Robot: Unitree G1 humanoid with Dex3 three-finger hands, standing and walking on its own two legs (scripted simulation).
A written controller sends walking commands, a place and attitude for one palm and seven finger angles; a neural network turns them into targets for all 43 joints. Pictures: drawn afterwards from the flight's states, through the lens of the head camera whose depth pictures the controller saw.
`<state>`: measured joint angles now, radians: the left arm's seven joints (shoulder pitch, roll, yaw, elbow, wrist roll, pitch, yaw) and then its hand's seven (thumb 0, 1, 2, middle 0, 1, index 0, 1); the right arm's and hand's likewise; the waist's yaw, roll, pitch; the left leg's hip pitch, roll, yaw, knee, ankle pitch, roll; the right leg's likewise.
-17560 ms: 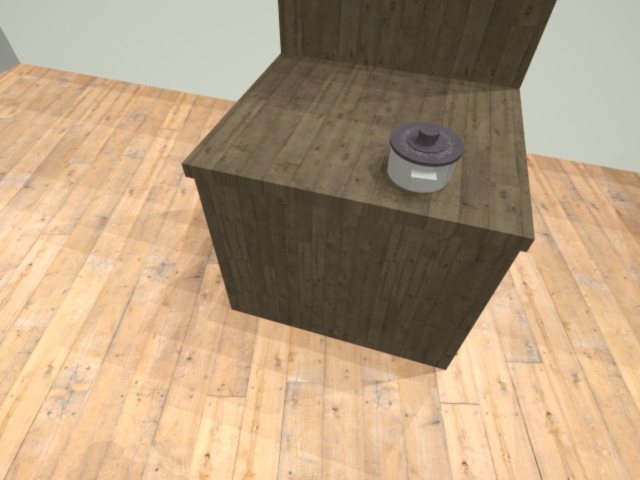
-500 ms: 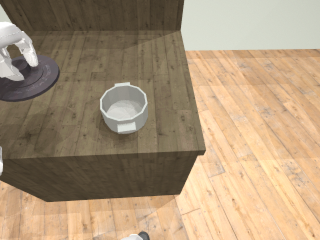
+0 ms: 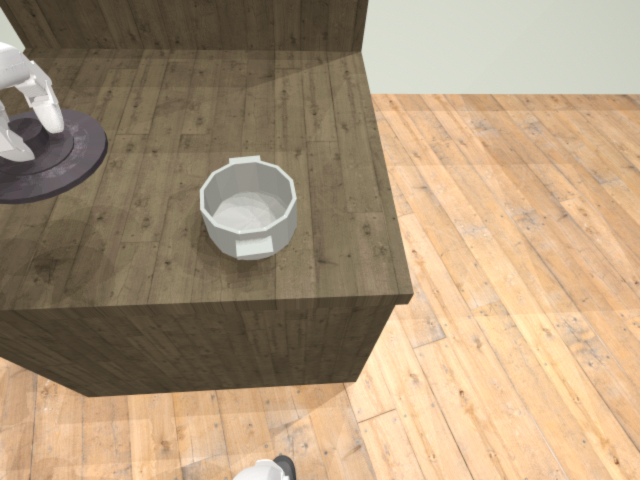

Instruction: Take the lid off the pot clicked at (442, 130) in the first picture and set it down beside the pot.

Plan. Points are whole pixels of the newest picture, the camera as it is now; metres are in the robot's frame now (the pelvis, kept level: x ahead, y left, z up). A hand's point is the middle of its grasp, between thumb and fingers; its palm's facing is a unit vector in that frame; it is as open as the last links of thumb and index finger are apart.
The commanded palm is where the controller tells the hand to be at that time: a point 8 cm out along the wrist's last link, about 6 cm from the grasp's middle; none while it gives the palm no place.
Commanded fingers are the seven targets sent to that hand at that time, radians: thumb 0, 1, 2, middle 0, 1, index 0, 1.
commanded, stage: lower the lid onto the table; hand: left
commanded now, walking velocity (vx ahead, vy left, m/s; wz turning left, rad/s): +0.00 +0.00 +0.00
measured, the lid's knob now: (24, 135) +0.48 +0.34 +0.14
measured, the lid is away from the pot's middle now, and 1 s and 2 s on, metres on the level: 0.24 0.23 0.24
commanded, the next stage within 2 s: none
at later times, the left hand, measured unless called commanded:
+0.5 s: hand (25, 144) +0.46 +0.33 +0.15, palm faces -0.40 -0.12 -0.91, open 6.9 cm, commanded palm +0.49 +0.33 +0.21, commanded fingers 0.00 0.81 0.73 -0.87 -1.07 -0.91 -1.06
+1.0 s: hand (44, 167) +0.46 +0.33 +0.11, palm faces -0.44 -0.12 -0.89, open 6.9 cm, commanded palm +0.50 +0.34 +0.18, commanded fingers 0.00 0.81 0.73 -0.87 -1.07 -0.91 -1.06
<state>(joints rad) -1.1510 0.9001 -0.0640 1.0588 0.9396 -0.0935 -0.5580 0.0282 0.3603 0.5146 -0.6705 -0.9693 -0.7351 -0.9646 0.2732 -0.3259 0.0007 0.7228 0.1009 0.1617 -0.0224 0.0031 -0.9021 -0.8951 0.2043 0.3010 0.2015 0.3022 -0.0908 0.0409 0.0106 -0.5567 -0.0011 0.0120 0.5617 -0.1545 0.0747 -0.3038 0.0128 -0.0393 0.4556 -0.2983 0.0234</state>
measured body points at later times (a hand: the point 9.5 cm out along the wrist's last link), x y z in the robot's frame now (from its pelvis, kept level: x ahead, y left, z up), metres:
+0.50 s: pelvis +0.00 +0.01 +0.00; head +0.07 +0.02 +0.44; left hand +0.47 +0.33 +0.20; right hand +0.03 -0.29 -0.12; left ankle +0.07 +0.07 -0.73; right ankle -0.05 -0.15 -0.73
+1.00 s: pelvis +0.00 +0.00 -0.01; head +0.08 +0.02 +0.43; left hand +0.48 +0.33 +0.16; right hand +0.00 -0.30 -0.12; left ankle +0.07 +0.07 -0.73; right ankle -0.05 -0.15 -0.73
